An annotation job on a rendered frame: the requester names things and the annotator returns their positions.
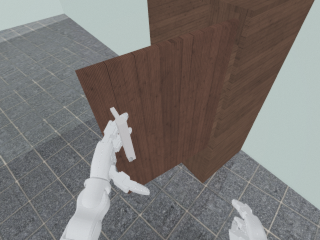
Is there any robot left hand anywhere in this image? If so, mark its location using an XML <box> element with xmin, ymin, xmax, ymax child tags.
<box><xmin>90</xmin><ymin>112</ymin><xmax>150</xmax><ymax>195</ymax></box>

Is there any handle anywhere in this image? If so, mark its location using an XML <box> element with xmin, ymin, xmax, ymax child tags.
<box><xmin>110</xmin><ymin>107</ymin><xmax>136</xmax><ymax>162</ymax></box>

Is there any cupboard door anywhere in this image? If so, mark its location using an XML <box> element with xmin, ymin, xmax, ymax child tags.
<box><xmin>75</xmin><ymin>18</ymin><xmax>240</xmax><ymax>194</ymax></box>

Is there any robot left forearm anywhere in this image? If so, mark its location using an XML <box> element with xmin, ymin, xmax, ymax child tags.
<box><xmin>60</xmin><ymin>177</ymin><xmax>111</xmax><ymax>240</ymax></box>

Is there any robot right hand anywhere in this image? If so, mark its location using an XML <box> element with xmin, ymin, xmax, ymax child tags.
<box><xmin>228</xmin><ymin>199</ymin><xmax>268</xmax><ymax>240</ymax></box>

